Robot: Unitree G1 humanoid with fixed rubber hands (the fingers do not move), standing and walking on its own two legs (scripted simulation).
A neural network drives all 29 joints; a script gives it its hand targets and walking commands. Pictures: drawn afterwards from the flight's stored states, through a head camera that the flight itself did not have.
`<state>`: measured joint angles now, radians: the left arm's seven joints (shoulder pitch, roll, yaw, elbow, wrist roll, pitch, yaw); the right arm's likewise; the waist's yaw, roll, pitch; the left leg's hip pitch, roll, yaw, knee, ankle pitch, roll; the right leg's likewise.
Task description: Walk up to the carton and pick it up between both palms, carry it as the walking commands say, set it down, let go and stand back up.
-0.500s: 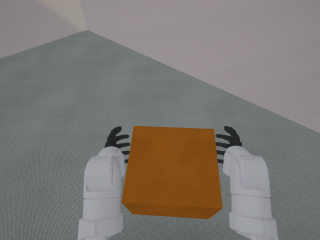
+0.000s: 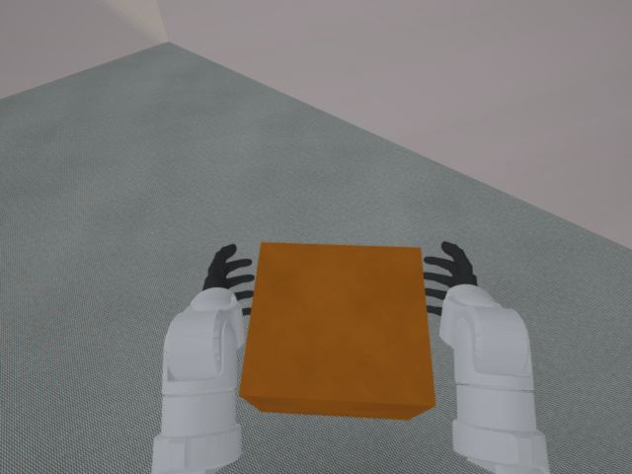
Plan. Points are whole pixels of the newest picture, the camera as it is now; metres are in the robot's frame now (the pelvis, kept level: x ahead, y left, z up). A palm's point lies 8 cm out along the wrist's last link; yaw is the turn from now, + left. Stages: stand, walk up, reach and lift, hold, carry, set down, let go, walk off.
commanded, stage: carry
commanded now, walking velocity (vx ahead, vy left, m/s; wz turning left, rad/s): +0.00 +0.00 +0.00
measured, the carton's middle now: (336, 334) +0.30 -0.01 +0.00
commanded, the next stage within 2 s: none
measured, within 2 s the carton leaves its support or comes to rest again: neither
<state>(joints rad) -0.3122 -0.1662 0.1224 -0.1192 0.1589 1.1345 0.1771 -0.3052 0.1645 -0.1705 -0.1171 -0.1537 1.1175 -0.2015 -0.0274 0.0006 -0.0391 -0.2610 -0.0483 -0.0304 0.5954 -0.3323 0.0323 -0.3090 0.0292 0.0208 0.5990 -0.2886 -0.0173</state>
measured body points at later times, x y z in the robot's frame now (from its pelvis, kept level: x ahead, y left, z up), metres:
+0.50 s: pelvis -0.01 +0.01 +0.00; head +0.00 +0.01 +0.45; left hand +0.30 +0.13 +0.10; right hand +0.29 -0.16 +0.10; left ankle -0.01 +0.10 -0.73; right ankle +0.02 -0.11 -0.73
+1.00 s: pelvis -0.15 +0.08 -0.02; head -0.06 +0.05 +0.42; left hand +0.17 +0.18 +0.05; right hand +0.14 -0.11 +0.04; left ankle -0.01 +0.11 -0.73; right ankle -0.17 -0.05 -0.73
